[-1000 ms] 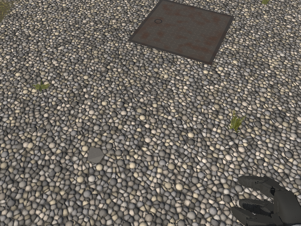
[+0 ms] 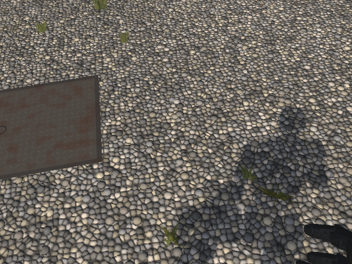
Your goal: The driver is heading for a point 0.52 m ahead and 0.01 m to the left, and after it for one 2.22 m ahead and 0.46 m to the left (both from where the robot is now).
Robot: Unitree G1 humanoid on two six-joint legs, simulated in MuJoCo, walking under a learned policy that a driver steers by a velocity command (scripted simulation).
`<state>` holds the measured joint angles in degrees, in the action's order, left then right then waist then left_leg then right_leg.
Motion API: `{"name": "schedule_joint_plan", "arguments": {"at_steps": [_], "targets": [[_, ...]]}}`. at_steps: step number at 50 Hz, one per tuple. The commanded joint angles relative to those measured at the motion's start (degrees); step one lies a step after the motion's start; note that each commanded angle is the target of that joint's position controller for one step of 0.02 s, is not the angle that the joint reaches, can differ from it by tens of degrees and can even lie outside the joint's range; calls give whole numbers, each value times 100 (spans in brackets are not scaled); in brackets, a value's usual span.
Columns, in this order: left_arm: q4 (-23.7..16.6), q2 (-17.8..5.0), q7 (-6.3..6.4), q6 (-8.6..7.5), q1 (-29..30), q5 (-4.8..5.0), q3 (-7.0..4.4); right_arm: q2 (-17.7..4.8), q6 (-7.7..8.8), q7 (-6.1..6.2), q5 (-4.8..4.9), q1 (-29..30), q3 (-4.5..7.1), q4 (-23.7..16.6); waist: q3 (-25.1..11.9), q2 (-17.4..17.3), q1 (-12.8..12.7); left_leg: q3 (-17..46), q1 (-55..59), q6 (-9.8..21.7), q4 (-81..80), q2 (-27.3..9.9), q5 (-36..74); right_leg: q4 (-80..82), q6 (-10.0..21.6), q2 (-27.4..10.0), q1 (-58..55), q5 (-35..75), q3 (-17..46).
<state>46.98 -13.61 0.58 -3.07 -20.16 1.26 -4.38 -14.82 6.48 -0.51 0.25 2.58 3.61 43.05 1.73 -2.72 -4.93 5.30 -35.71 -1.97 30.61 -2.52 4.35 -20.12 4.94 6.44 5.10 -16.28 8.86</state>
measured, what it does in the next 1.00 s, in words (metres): walks ahead: left foot, then right foot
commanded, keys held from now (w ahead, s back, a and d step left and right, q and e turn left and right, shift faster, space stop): w+e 0.08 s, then w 0.44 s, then w+q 0.48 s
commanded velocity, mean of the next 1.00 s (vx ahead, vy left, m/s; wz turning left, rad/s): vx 0.50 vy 0.00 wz -0.02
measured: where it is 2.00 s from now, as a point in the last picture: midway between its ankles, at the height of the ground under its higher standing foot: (185, 132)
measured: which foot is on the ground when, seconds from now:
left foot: up 0.00-0.08, down 0.10-0.62, up 0.64-1.00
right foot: down 0.00-0.12, up 0.14-0.58, down 0.60-1.00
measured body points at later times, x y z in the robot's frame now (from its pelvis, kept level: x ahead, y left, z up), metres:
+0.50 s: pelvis +0.26 +0.01 +0.00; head +0.30 +0.01 +0.45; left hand +0.52 +0.20 -0.08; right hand +0.22 -0.26 -0.13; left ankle +0.21 +0.14 -0.74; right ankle +0.40 -0.17 -0.70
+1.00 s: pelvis +0.51 -0.06 +0.00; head +0.53 -0.05 +0.45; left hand +0.53 +0.22 -0.13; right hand +0.70 -0.30 -0.11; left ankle +0.69 +0.10 -0.69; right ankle +0.41 -0.16 -0.74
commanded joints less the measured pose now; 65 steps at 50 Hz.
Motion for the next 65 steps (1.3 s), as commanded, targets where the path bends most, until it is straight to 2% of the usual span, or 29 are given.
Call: {"name": "schedule_joint_plan", "arguments": {"at_steps": [1,3,4,5,6,7,8,9,11,14,19,27,29,30,31,32,33,35,37,43,51,54,56,57,58,59,60,62,65], "targets": [[-240,-855,76,-13,-170,21,-217,-602,168,-76,34,603,123,-569,-91,843,76,-43,477,116,-356,206,-175,70,689,-1449,36,1194,1327],[-296,-914,113,29,-79,-11,-250,-735,231,-85,44,235,171,-503,-175,1010,291,-96,989,258,-449,256,-690,-295,618,-1488,-55,1580,1537],[-366,-833,107,40,33,-21,-223,-847,258,-55,14,-313,239,-362,-426,1009,577,-197,1777,401,-628,304,-714,-761,501,-1259,55,2069,1468],[-470,-594,67,19,171,-87,-129,-1056,277,-29,-82,-1153,311,-210,-1095,784,979,147,3129,701,-393,-199,-633,-1918,324,-972,527,2107,1125],[-550,-264,58,-16,-407,-66,-35,-1455,244,9,-192,-2050,412,-88,-2041,-356,982,1959,5279,1421,-411,-1406,-1110,-3846,-99,-268,2157,602,429],[-493,-322,57,-57,-966,100,20,-1362,180,-64,-74,-2336,406,138,-2355,-1778,816,4083,5910,1986,-1135,-2164,-2509,-5121,-267,-124,3476,-1732,202],[-398,-805,57,-58,-677,142,-75,-843,150,-80,32,-2037,274,44,-1512,-930,913,3787,5284,1776,-1373,-1972,-3357,-5611,-279,-448,3965,-1402,373],[-504,-926,53,-44,-80,80,-97,-615,89,-72,23,-1691,200,-19,-850,-324,929,2898,4454,1543,-1435,-1721,-3147,-5647,-283,-649,3972,-923,150],[-677,-787,47,-57,427,-64,-110,-449,51,-78,-74,-1267,107,15,-218,-50,657,1830,3149,1416,-1717,-1267,-1981,-5003,-245,-992,3612,-368,1],[-700,-476,12,-31,322,-54,-43,-490,94,-89,-47,-1332,100,170,-243,-278,467,1129,2684,1472,-2023,-1018,-1165,-4301,-272,-1187,3229,-160,-258],[-958,-310,-51,-96,1187,-107,103,-906,31,-15,49,-1586,188,347,-157,-98,671,334,2654,1447,-2280,-895,-414,-2507,-426,-1286,3139,1152,-577],[-1300,-531,-223,-176,2200,-17,109,-1158,-175,-14,170,-2281,188,716,46,-244,902,257,3330,1205,-1730,-1195,-131,-959,-249,-928,2487,1113,-854],[-1056,-821,-186,-204,1320,-68,-53,-1172,-224,4,198,-2170,162,730,-410,-186,336,87,3133,1001,-754,-950,1069,-478,-35,-682,998,1114,-1025],[-832,-1169,-123,-206,354,-135,-205,-958,-203,2,136,-2098,71,651,-1074,-11,-108,-152,2410,791,486,-630,871,-640,213,-1106,-544,1253,-615],[-744,-1785,-46,-152,-473,-252,-355,-383,-108,-15,11,-2364,-114,436,-2006,1171,-249,-651,321,370,2692,109,-1320,-695,861,-2664,-2776,1177,1326],[-674,-1533,-64,-113,-615,-199,-286,-436,-22,-11,115,-2536,-122,475,-2428,1816,-227,-106,-639,326,3811,355,-3789,8,1313,-3233,-2919,408,2890],[-692,-1137,-75,-118,-305,-163,-159,-982,-10,-13,250,-2175,44,438,-1577,1222,-232,131,-1057,376,4272,31,-3486,174,1081,-2977,-2203,-10,2248],[-724,-707,-110,-156,479,-131,-10,-886,-95,4,205,-1749,69,347,-614,907,116,-53,-898,360,3913,-368,-2569,646,753,-2450,-782,46,972],[-681,-559,-143,-259,906,-182,15,-691,-267,31,152,-1923,91,401,-247,1009,459,24,-321,278,3610,-553,-2037,1088,605,-2188,133,567,243],[-328,-766,-44,-376,786,-250,-84,-432,-392,-3,110,-1503,78,170,-19,610,536,135,-565,131,2495,-475,-588,1328,562,-2065,189,1965,-1107],[59,-1120,47,-158,174,-75,-204,-314,-385,-291,97,-141,-41,-502,407,458,80,-585,-673,476,731,-329,-523,1025,351,-2348,-939,2423,-1843],[57,-1343,91,-26,262,-31,-260,-524,-411,-353,108,-366,64,-636,50,724,365,-1079,123,775,634,128,-1409,79,168,-2372,-1235,4814,-2076],[16,-1422,136,69,396,-7,-262,-976,-429,-290,139,-1753,336,-337,-725,713,1158,-1268,2099,1114,219,652,-1361,-1865,-84,-2095,-744,5675,-2306],[-92,-1256,158,28,316,-108,-188,-1487,-483,-161,137,-2660,547,-123,-1245,141,1500,-167,3903,1433,75,89,-1217,-3614,-363,-1846,703,3941,-2305],[-409,-351,61,-156,-171,-280,79,-2046,-449,-116,158,-2433,594,-185,-1646,-1266,728,3120,5634,2483,-477,-1337,-1971,-5562,-729,-604,3317,-1557,-1710],[-504,-792,-28,-416,426,-45,41,-1645,-382,-133,96,-2681,468,-342,-2329,-628,1189,4296,5975,2684,-1291,-1692,-2475,-6148,-631,-506,3957,-1812,-407],[-680,-1011,-72,-529,960,154,-22,-1321,-315,-137,55,-2506,387,-284,-1533,-349,1242,3427,5508,2379,-1375,-1527,-2052,-6026,-499,-792,4428,-1272,-369],[-604,-977,5,-571,990,-78,-30,-946,-274,-117,85,-1724,279,-430,-722,235,725,2131,3782,2003,-1382,-1037,-956,-5006,-451,-1238,3795,-484,-404],[-616,-921,1,-352,774,-192,-77,-839,-248,-55,11,-1423,228,-604,-520,112,361,1569,2669,1999,-1701,-767,8,-4283,-632,-1349,3060,-168,-446]]}}
Velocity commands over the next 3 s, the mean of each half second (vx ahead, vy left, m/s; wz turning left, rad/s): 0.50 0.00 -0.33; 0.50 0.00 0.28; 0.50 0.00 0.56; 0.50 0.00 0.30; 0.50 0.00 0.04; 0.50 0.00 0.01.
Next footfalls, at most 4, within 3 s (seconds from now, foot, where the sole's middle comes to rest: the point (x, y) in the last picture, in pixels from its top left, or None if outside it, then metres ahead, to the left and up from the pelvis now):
0.10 left None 0.25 0.13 -0.78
0.60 right None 0.45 -0.16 -0.78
1.14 left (189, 193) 0.75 0.08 -0.78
1.62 right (217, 133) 1.07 -0.03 -0.78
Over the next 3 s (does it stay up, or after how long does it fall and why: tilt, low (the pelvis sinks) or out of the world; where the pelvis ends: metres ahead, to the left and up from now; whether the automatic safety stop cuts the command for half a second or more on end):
stays up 1.52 0.34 0.00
